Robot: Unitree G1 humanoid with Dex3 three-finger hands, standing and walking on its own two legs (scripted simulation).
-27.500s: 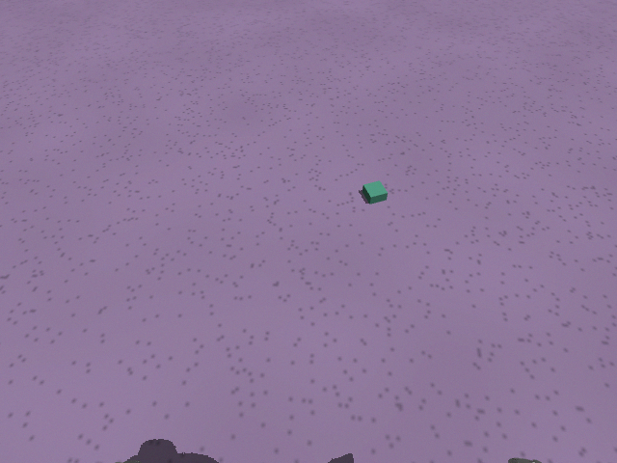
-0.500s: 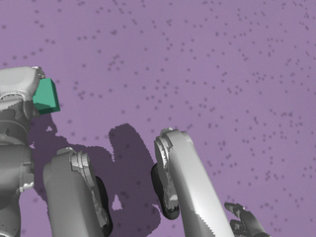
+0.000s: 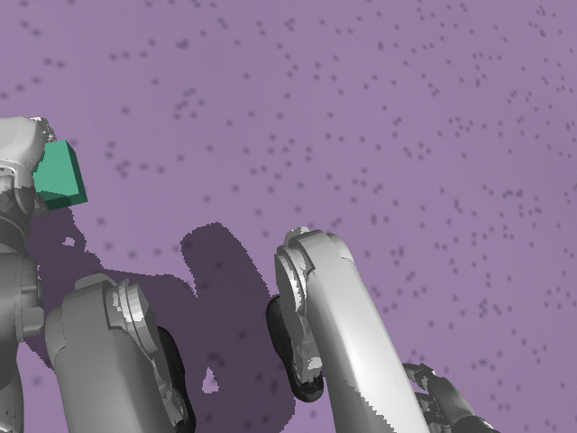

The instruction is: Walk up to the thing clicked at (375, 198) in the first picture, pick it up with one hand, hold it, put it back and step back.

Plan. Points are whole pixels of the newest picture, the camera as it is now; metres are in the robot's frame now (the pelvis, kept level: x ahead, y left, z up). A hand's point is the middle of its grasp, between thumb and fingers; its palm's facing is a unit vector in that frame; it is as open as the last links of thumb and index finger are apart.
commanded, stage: lower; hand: left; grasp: from above
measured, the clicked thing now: (45, 177) +0.48 +0.27 -0.22
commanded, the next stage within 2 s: rest in 0.18 s
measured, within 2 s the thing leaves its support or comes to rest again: rests again in 0.78 s
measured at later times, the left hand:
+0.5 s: hand (46, 179) +0.48 +0.27 -0.23, palm faces -0.47 -0.07 -0.88, open 11.1 cm
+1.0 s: hand (53, 181) +0.48 +0.27 -0.26, palm faces -0.46 -0.08 -0.88, open 11.0 cm
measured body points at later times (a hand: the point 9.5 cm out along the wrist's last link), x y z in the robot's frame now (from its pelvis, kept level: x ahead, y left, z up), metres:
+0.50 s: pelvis +0.01 +0.00 -0.02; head +0.28 +0.08 +0.33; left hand +0.50 +0.27 -0.18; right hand +0.04 -0.26 -0.11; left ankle +0.08 +0.13 -0.29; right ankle +0.09 -0.11 -0.29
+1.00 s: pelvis +0.01 +0.01 -0.02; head +0.29 +0.09 +0.32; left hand +0.50 +0.27 -0.21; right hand +0.04 -0.25 -0.10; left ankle +0.08 +0.13 -0.29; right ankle +0.09 -0.11 -0.29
